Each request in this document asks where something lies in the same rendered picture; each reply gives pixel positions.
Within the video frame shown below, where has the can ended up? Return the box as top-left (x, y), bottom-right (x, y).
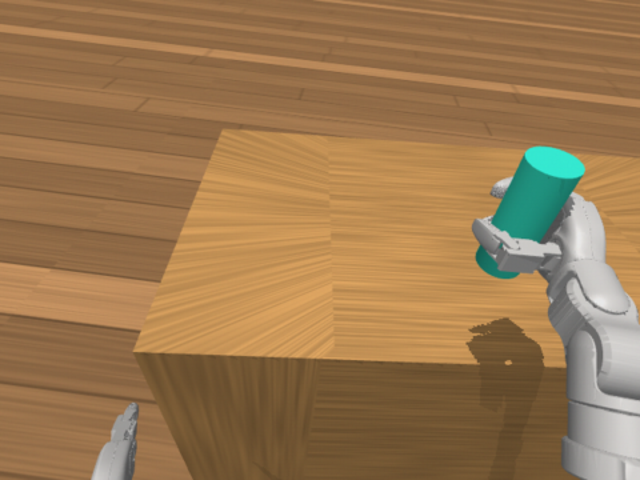
top-left (475, 146), bottom-right (585, 279)

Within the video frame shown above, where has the right robot arm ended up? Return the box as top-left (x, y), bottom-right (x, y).
top-left (546, 260), bottom-right (640, 480)

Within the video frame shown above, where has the right robot hand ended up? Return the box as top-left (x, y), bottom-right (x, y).
top-left (472, 176), bottom-right (606, 283)

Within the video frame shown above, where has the left robot hand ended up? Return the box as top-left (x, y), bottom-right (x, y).
top-left (91, 402), bottom-right (139, 480)

